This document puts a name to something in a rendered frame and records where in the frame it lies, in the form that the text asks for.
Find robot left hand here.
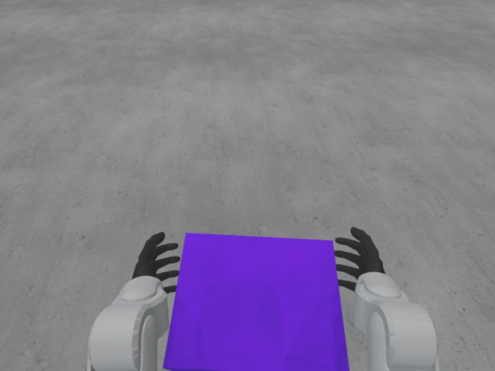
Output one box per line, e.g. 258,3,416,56
132,232,180,294

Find robot right forearm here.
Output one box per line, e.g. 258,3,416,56
352,272,439,371

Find robot left forearm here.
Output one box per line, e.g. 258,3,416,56
87,276,169,371

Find robot right hand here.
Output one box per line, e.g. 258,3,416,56
334,227,385,292

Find carton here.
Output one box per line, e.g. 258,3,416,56
163,233,350,371

